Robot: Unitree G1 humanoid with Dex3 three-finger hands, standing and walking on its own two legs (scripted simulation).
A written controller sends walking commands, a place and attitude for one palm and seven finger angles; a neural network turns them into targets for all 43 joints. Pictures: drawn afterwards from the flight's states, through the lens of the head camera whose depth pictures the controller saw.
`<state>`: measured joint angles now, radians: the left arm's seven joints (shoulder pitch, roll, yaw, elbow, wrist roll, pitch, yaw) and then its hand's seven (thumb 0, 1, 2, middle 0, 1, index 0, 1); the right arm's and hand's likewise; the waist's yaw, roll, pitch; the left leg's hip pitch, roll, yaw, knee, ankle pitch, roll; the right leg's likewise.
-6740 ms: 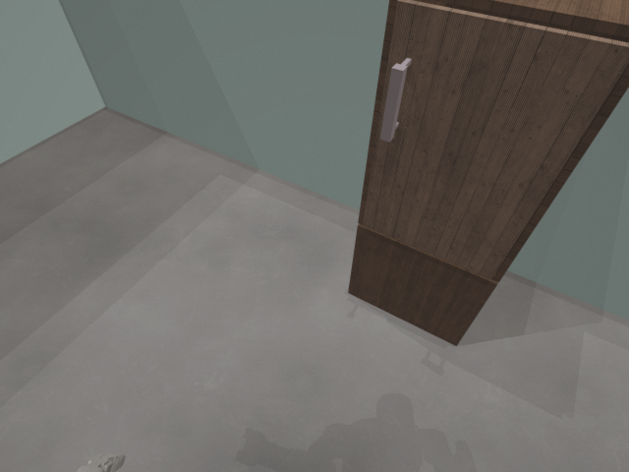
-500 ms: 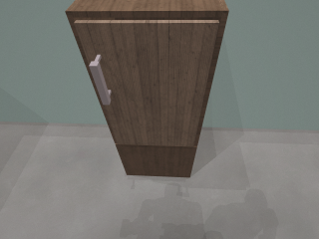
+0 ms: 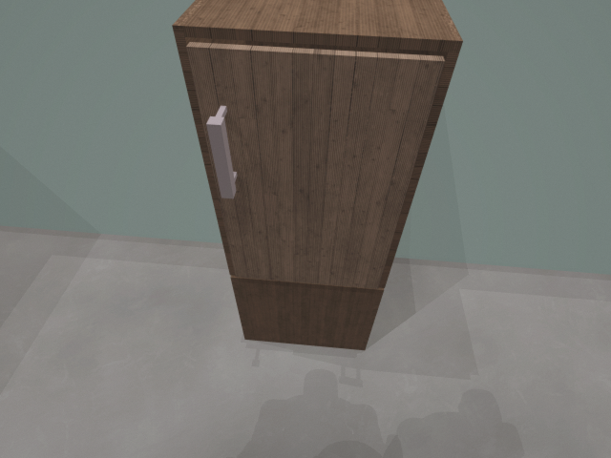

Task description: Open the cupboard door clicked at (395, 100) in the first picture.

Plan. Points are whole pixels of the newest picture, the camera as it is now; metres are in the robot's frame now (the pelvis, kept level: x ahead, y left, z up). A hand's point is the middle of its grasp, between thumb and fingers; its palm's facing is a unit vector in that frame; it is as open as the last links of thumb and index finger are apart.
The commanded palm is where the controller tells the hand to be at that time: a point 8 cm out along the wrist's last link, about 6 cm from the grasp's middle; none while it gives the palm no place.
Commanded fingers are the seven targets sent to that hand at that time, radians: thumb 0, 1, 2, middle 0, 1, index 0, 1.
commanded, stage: come to a stop and stand still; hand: left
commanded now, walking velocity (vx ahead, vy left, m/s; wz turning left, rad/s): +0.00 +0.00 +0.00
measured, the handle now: (225, 153) +0.58 +0.18 +0.08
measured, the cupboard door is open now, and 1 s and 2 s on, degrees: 0 0 0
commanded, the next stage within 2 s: look again from close up in 0.20 s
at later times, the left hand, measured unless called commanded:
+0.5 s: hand out of the picture +0.00 +0.16 -0.16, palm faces +0.01 -0.98 -0.19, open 7.3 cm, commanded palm none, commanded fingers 0.00 0.90 0.90 -0.20 -0.30 -0.20 -0.30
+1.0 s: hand out of the picture +0.05 +0.17 -0.12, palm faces +0.21 -0.95 -0.23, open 7.2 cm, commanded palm +0.09 +0.20 -0.05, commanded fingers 0.00 0.76 0.84 -0.21 -0.39 -0.21 -0.39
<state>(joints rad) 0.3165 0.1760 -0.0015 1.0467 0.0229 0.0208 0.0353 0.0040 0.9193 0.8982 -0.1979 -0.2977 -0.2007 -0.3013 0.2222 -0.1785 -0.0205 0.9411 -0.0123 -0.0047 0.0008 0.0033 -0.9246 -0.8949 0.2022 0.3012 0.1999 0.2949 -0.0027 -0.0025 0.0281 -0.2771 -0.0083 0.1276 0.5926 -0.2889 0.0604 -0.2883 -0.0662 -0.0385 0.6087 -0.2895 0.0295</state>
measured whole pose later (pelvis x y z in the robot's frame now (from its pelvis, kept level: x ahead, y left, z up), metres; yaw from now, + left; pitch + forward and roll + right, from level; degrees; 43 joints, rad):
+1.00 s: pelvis +0.00 -0.02 +0.01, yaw +1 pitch -2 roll +0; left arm 0.54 0.18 0.01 0.48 -0.11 0.09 0.11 0.06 0.97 0.89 -0.20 -0.31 -0.21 -0.31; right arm 0.39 -0.16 0.02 0.97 0.04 -0.16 -0.06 0.02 -0.93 -0.89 0.21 0.30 0.20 0.30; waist -0.01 0.00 0.01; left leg -0.25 0.01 0.09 0.52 -0.24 0.02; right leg -0.26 -0.04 -0.07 0.54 -0.25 -0.01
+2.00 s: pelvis +0.01 -0.02 -0.03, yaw +4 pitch +8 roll -2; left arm 0.29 0.35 0.32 0.07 -0.38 -0.29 -0.46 0.00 -0.18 0.44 -0.28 -1.00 -0.28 -1.00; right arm 0.28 -0.30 0.00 0.56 0.06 -0.26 -0.07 0.01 -0.91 -0.90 0.20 0.30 0.20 0.30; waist -0.02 0.02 -0.08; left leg -0.63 0.03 0.01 0.92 -0.43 0.02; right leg -0.57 0.00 -0.09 0.86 -0.43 -0.02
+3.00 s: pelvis +0.02 -0.02 -0.01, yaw +4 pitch +4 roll -1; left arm -0.09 0.47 0.44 0.39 -0.36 -0.11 -0.57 -0.01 -0.50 0.30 -0.30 -1.20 -0.30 -1.20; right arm 0.29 -0.28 0.06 0.55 0.07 -0.21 -0.09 0.01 -0.91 -0.89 0.21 0.30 0.20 0.30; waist 0.00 0.03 -0.05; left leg -0.44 0.02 0.03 0.72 -0.35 0.02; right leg -0.39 0.00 -0.07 0.67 -0.35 -0.01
